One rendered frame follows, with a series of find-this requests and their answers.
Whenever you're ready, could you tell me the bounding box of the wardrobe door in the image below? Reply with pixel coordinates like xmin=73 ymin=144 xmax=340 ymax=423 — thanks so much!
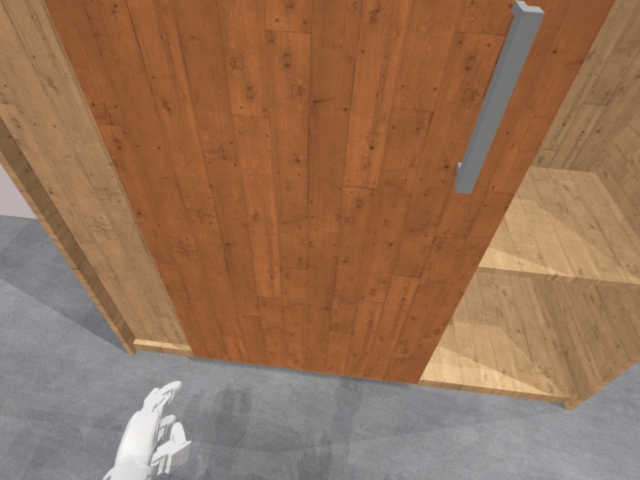
xmin=44 ymin=0 xmax=615 ymax=384
xmin=0 ymin=0 xmax=189 ymax=345

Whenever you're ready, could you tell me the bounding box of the handle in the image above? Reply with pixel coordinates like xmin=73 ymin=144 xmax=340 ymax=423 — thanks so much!
xmin=454 ymin=0 xmax=545 ymax=194

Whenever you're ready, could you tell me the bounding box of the left robot hand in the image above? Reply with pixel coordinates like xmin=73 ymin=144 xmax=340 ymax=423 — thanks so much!
xmin=114 ymin=381 xmax=191 ymax=480

